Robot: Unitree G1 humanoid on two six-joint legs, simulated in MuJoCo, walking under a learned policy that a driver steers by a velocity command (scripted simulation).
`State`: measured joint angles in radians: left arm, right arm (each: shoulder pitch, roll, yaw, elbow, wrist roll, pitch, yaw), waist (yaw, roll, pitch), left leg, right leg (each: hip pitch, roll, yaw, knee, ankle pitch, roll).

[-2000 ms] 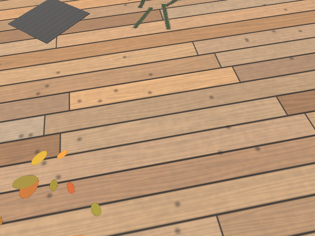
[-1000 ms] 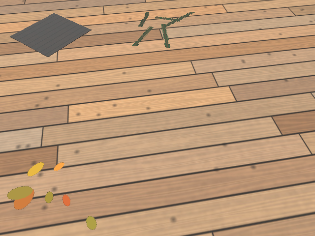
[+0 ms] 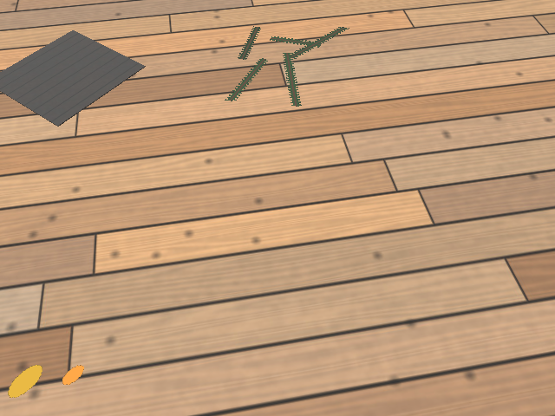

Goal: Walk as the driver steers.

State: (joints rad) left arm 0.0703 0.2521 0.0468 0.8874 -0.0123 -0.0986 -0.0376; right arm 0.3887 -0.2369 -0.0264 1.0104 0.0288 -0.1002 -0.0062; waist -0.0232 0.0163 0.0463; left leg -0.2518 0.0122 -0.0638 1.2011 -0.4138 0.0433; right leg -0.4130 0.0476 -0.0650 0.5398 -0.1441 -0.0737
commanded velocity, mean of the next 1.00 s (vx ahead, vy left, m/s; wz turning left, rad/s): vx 0.50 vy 0.00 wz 0.00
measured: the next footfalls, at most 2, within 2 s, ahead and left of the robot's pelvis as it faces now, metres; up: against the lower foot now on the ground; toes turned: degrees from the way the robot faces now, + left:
left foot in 0.44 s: +0.41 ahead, +0.17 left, +0.00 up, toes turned +2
right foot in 0.98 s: +0.71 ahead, -0.07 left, +0.00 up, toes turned -3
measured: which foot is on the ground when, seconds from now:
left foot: up 0.00-0.42, down 0.44-1.00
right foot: down 0.00-0.44, up 0.46-0.96, down 0.98-1.00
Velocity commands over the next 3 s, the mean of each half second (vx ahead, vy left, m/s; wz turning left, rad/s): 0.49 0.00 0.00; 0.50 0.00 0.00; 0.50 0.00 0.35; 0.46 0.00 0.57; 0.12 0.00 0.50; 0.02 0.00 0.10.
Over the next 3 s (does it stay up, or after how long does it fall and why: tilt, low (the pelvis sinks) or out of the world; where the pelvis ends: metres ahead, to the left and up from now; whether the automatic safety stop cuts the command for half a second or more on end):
stays up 1.19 0.20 0.01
